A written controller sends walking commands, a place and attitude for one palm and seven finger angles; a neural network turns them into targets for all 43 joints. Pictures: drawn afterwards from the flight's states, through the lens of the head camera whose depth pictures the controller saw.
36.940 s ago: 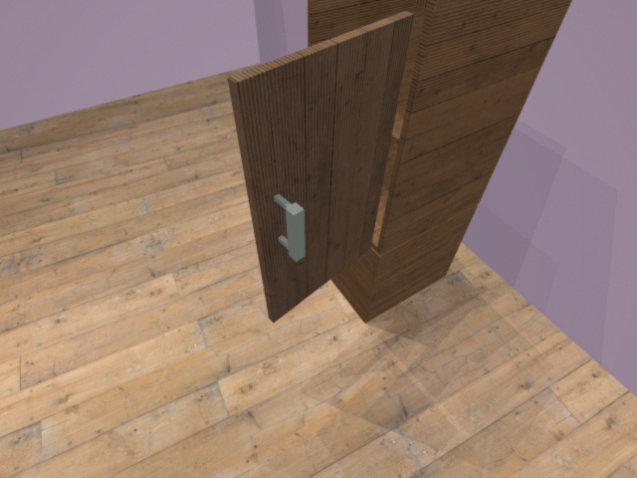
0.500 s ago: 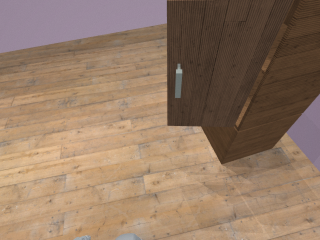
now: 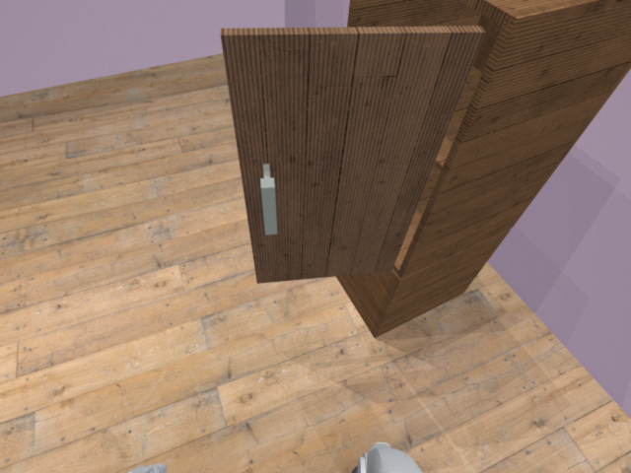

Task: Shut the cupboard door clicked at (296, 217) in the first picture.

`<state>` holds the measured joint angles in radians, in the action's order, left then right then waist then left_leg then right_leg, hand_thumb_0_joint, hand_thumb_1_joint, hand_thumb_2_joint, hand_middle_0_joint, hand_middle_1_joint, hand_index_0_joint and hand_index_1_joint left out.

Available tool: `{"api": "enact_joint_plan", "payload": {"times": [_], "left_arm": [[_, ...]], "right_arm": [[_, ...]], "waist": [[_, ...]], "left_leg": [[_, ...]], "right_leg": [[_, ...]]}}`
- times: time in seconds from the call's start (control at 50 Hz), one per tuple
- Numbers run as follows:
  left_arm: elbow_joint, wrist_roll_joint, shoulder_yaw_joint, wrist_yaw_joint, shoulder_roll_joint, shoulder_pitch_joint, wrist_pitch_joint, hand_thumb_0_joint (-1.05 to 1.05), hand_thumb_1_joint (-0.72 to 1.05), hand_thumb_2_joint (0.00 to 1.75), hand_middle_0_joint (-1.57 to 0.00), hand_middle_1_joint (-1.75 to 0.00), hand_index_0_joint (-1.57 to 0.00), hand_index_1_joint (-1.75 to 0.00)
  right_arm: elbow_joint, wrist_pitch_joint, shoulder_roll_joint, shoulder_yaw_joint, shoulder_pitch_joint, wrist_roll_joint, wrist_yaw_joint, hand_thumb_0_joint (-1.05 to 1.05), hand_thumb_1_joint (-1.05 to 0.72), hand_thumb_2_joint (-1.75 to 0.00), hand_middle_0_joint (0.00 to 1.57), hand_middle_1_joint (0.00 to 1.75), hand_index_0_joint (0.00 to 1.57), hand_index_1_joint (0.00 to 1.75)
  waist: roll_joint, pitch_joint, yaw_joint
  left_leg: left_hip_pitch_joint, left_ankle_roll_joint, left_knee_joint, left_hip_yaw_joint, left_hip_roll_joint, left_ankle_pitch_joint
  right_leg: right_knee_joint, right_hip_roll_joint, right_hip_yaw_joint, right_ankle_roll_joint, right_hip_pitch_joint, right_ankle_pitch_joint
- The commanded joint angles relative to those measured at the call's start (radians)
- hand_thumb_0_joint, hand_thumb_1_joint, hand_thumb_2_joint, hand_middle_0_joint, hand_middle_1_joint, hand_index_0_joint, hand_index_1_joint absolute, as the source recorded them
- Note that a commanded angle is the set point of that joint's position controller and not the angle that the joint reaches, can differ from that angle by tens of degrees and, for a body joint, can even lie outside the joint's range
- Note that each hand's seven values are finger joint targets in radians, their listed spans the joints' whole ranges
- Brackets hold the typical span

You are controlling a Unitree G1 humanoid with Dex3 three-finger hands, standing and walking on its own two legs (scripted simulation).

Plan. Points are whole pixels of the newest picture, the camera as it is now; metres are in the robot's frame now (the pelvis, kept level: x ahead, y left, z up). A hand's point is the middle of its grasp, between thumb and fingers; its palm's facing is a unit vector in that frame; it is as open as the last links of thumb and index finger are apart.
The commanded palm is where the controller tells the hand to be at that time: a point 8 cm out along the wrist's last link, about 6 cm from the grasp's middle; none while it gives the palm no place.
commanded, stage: take the last steps up to it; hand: left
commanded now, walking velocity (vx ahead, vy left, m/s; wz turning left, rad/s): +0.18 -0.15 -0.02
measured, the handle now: (268, 199) +0.54 +0.09 -0.02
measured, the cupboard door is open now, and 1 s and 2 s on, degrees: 70 70 70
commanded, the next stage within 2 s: come to a stop and stand still in 0.10 s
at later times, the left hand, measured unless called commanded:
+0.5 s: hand (236, 467) +0.16 +0.11 -0.18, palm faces +0.08 -0.98 -0.18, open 7.3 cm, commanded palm none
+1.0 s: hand out of the picture +0.11 +0.13 -0.18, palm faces +0.06 -0.97 -0.24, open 7.4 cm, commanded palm none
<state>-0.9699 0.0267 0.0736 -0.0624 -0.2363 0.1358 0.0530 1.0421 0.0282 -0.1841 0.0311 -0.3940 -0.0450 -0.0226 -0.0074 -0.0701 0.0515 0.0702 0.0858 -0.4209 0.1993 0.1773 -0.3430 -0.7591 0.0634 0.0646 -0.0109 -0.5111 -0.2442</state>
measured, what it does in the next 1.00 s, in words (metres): walks ahead: right foot, then left foot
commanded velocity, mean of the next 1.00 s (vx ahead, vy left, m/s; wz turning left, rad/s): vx -0.07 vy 0.05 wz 0.00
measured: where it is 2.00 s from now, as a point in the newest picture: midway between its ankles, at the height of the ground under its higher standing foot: outside the picture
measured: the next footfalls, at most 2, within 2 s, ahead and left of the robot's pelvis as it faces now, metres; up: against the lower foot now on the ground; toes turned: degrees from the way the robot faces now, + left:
right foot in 0.08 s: +0.13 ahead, -0.18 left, +0.00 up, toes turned -1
left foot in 0.36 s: +0.17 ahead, +0.03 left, +0.00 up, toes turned +7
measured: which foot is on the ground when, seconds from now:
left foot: down 0.00-0.06, up 0.08-0.34, down 0.36-0.62, up 0.64-0.98, down 1.00-1.00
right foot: up 0.00-0.06, down 0.08-1.00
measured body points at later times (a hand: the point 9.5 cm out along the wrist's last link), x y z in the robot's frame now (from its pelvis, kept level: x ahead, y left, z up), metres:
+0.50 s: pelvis +0.12 -0.07 +0.00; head +0.15 -0.05 +0.44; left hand +0.15 +0.17 -0.17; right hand +0.23 -0.28 -0.14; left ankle +0.13 +0.02 -0.74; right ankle +0.10 -0.16 -0.73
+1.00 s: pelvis +0.09 -0.06 -0.01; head +0.12 -0.06 +0.44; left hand +0.11 +0.18 -0.16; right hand +0.17 -0.32 -0.15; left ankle +0.06 +0.06 -0.74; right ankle +0.09 -0.19 -0.74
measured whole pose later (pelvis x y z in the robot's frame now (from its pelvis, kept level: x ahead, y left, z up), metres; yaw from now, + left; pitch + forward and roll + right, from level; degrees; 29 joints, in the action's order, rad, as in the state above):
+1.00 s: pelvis +0.09 -0.06 -0.01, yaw +2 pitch +0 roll -1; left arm -1.01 0.02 0.01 0.05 -0.18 0.28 0.00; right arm 0.96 -0.03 -0.25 0.05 -0.20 -0.01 -0.01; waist 0.02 -0.05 -0.01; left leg 0.21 0.00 -0.54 0.03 0.03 -0.32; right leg -0.56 0.02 0.03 -0.01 -0.26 -0.30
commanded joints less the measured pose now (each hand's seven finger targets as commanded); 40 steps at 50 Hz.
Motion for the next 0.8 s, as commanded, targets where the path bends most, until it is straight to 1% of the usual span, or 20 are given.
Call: {"api": "enact_joint_plan", "payload": {"times": [0.0, 0.02, 0.04, 0.06, 0.1, 0.14, 0.2, 0.26, 0.3, 0.34, 0.38, 0.4, 0.46, 0.52, 0.54, 0.56, 0.6, 0.62, 0.68, 0.78], "left_arm": [[0.031, 0.002, 0.011, 0.003, -0.063, 0.094, -0.043, 0.00, 0.90, 0.90, -0.20, -0.30, -0.20, -0.30], [-0.011, 0.005, 0.025, 0.011, -0.119, 0.228, -0.057, 0.00, 0.90, 0.90, -0.20, -0.30, -0.20, -0.30], [-0.046, 0.012, 0.045, 0.032, -0.235, 0.340, -0.071, 0.00, 0.90, 0.90, -0.20, -0.30, -0.20, -0.30], [-0.048, -0.003, 0.041, 0.041, -0.255, 0.350, -0.066, 0.00, 0.90, 0.90, -0.20, -0.30, -0.20, -0.30], [-0.015, -0.003, 0.024, 0.060, -0.179, 0.195, -0.067, 0.00, 0.90, 0.90, -0.20, -0.30, -0.20, -0.30], [0.012, -0.001, 0.002, 0.075, -0.099, 0.080, -0.067, 0.00, 0.90, 0.90, -0.20, -0.30, -0.20, -0.30], [0.010, 0.002, -0.014, 0.080, -0.068, 0.048, -0.081, 0.00, 0.90, 0.90, -0.20, -0.30, -0.20, -0.30], [-0.016, -0.002, -0.021, 0.089, -0.048, 0.063, -0.087, 0.00, 0.90, 0.90, -0.20, -0.30, -0.20, -0.30], [-0.038, -0.019, -0.033, 0.094, -0.043, 0.070, -0.087, 0.00, 0.90, 0.90, -0.20, -0.30, -0.20, -0.30], [-0.031, -0.021, -0.040, 0.106, -0.014, 0.121, -0.066, 0.00, 0.90, 0.90, -0.20, -0.30, -0.20, -0.30], [-0.030, -0.018, -0.035, 0.109, -0.033, 0.128, -0.047, 0.00, 0.90, 0.90, -0.20, -0.30, -0.20, -0.30], [-0.028, -0.019, -0.032, 0.108, -0.047, 0.125, -0.038, 0.00, 0.90, 0.90, -0.20, -0.30, -0.20, -0.30], [-0.012, -0.013, -0.022, 0.107, -0.056, 0.133, -0.025, 0.00, 0.90, 0.90, -0.20, -0.30, -0.20, -0.30], [0.003, -0.008, -0.013, 0.106, -0.046, 0.157, -0.022, 0.00, 0.90, 0.90, -0.20, -0.30, -0.20, -0.30], [0.004, -0.004, -0.014, 0.105, -0.046, 0.166, -0.025, 0.00, 0.90, 0.90, -0.20, -0.30, -0.20, -0.30], [0.009, 0.000, -0.013, 0.105, -0.054, 0.185, -0.030, 0.00, 0.90, 0.90, -0.20, -0.30, -0.20, -0.30], [0.020, 0.008, -0.005, 0.104, -0.134, 0.157, -0.041, 0.00, 0.90, 0.90, -0.20, -0.30, -0.20, -0.30], [0.013, 0.006, -0.001, 0.104, -0.143, 0.167, -0.047, 0.00, 0.90, 0.90, -0.20, -0.30, -0.20, -0.30], [0.008, 0.006, -0.006, 0.110, -0.126, 0.152, -0.053, 0.00, 0.90, 0.90, -0.20, -0.30, -0.20, -0.30], [0.000, 0.005, -0.002, 0.111, -0.144, 0.183, -0.060, 0.00, 0.90, 0.90, -0.20, -0.30, -0.20, -0.30]], "right_arm": [[-0.044, 0.002, -0.244, 0.063, 0.045, 0.010, -0.008, 0.00, -0.90, -0.90, 0.20, 0.30, 0.20, 0.30], [-0.044, 0.003, -0.220, 0.059, 0.046, 0.019, -0.001, 0.00, -0.90, -0.90, 0.20, 0.30, 0.20, 0.30], [-0.068, 0.003, -0.117, 0.035, 0.044, 0.032, 0.010, 0.00, -0.90, -0.90, 0.20, 0.30, 0.20, 0.30], [-0.107, -0.006, -0.105, 0.030, 0.087, 0.039, 0.001, 0.00, -0.90, -0.90, 0.20, 0.30, 0.20, 0.30], [-0.089, -0.008, -0.125, 0.034, 0.097, 0.034, -0.006, 0.00, -0.90, -0.90, 0.20, 0.30, 0.20, 0.30], [-0.061, -0.019, -0.105, 0.031, 0.070, 0.022, 0.002, 0.00, -0.90, -0.90, 0.20, 0.30, 0.20, 0.30], [-0.055, -0.031, -0.047, 0.010, 0.037, 0.016, 0.007, 0.00, -0.90, -0.90, 0.20, 0.30, 0.20, 0.30], [-0.045, -0.027, -0.009, -0.012, 0.038, 0.025, 0.001, 0.00, -0.90, -0.90, 0.20, 0.30, 0.20, 0.30], [-0.020, -0.022, -0.033, -0.015, 0.022, 0.034, -0.001, 0.00, -0.90, -0.90, 0.20, 0.30, 0.20, 0.30], [-0.045, -0.014, -0.122, 0.000, 0.080, 0.034, -0.009, 0.00, -0.90, -0.90, 0.20, 0.30, 0.20, 0.30], [-0.060, -0.025, -0.136, 0.004, 0.137, 0.037, -0.024, 0.00, -0.90, -0.90, 0.20, 0.30, 0.20, 0.30], [-0.066, -0.030, -0.140, 0.008, 0.142, 0.038, -0.026, 0.00, -0.90, -0.90, 0.20, 0.30, 0.20, 0.30], [-0.084, -0.045, -0.163, 0.025, 0.174, 0.029, -0.029, 0.00, -0.90, -0.90, 0.20, 0.30, 0.20, 0.30], [-0.111, -0.059, -0.183, 0.043, 0.219, 0.027, -0.023, 0.00, -0.90, -0.90, 0.20, 0.30, 0.20, 0.30], [-0.119, -0.061, -0.176, 0.046, 0.234, 0.029, -0.020, 0.00, -0.90, -0.90, 0.20, 0.30, 0.20, 0.30], [-0.132, -0.063, -0.176, 0.048, 0.252, 0.033, -0.017, 0.00, -0.90, -0.90, 0.20, 0.30, 0.20, 0.30], [-0.147, -0.073, -0.114, 0.051, 0.225, 0.041, -0.002, 0.00, -0.90, -0.90, 0.20, 0.30, 0.20, 0.30], [-0.150, -0.085, -0.096, 0.047, 0.254, 0.036, 0.001, 0.00, -0.90, -0.90, 0.20, 0.30, 0.20, 0.30], [-0.138, -0.088, -0.091, 0.039, 0.279, 0.037, 0.000, 0.00, -0.90, -0.90, 0.20, 0.30, 0.20, 0.30], [-0.122, -0.079, -0.090, 0.023, 0.286, 0.040, 0.012, 0.00, -0.90, -0.90, 0.20, 0.30, 0.20, 0.30]], "waist": [[0.147, 0.065, -0.085], [0.033, 0.139, -0.147], [-0.295, 0.195, -0.187], [-0.268, 0.197, -0.179], [-0.268, 0.157, -0.116], [-0.105, 0.147, -0.048], [-0.081, 0.108, -0.011], [-0.024, 0.115, -0.011], [-0.009, 0.141, -0.004], [0.103, 0.101, -0.048], [0.204, 0.067, -0.057], [0.240, 0.071, -0.056], [0.191, 0.119, -0.061], [0.127, 0.153, -0.074], [0.066, 0.138, -0.079], [0.019, 0.151, -0.087], [-0.194, 0.134, -0.058], [-0.239, 0.104, -0.082], [-0.140, 0.092, -0.073], [-0.131, 0.118, -0.095]], "left_leg": [[0.135, -0.126, -0.032, -0.053, 0.141, 0.360], [0.224, -0.089, -0.239, -0.001, 0.068, 0.346], [0.469, -0.056, -0.538, 0.037, -0.083, -0.103], [0.513, -0.069, -0.742, -0.079, -0.117, -0.357], [0.551, -0.075, -0.857, -0.172, -0.062, -0.227], [0.441, -0.068, -0.752, -0.168, -0.037, -0.144], [0.344, -0.057, -0.559, -0.131, -0.069, -0.095], [0.242, -0.049, -0.274, -0.143, -0.097, 0.001], [0.077, -0.056, -0.019, -0.175, -0.089, 0.330], [0.089, -0.151, -0.009, -0.299, 0.068, 0.750], [0.101, -0.185, 0.001, -0.305, 0.078, 0.870], [0.094, -0.201, 0.037, -0.313, 0.096, 0.903], [-0.017, -0.249, 0.001, -0.312, 0.124, 1.039], [-0.016, -0.251, -0.047, -0.286, 0.111, 0.921], [0.023, -0.231, -0.070, -0.273, 0.084, 0.838], [0.060, -0.188, -0.119, -0.245, 0.033, 0.694], [0.201, -0.082, -0.290, -0.128, -0.154, 0.143], [0.279, -0.066, -0.431, -0.160, -0.200, -0.201], [0.389, -0.061, -0.625, -0.238, -0.188, -0.201], [0.362, -0.038, -0.470, -0.210, -0.172, -0.143]], "right_leg": [[0.212, -0.069, 0.071, 0.023, 0.319, 0.069], [0.296, -0.043, 0.019, 0.048, 0.529, 0.066], [0.406, 0.202, -0.288, 0.141, 0.702, 0.098], [0.497, 0.311, -0.424, 0.212, 0.615, 0.143], [0.508, 0.271, -0.390, 0.245, 0.505, 0.086], [0.467, 0.202, -0.193, 0.231, 0.384, 0.157], [0.488, 0.188, -0.140, 0.224, 0.259, 0.272], [0.431, 0.182, -0.146, 0.216, 0.291, 0.456], [0.346, 0.136, -0.104, 0.136, 0.282, 0.463], [0.324, 0.042, -0.068, 0.035, 0.282, 0.217], [0.264, 0.014, -0.044, 0.017, 0.297, 0.172], [0.208, 0.003, -0.030, 0.010, 0.296, 0.028], [0.092, -0.020, -0.049, 0.012, 0.214, -0.153], [0.108, -0.036, -0.056, 0.011, 0.222, -0.115], [0.166, -0.032, -0.065, 0.016, 0.253, -0.030], [0.256, -0.002, -0.113, 0.022, 0.287, 0.205], [0.369, 0.240, -0.342, 0.138, 0.329, 0.574], [0.401, 0.305, -0.390, 0.210, 0.340, 0.742], [0.346, 0.257, -0.308, 0.233, 0.420, 0.870], [0.362, 0.230, -0.255, 0.208, 0.484, 0.738]]}}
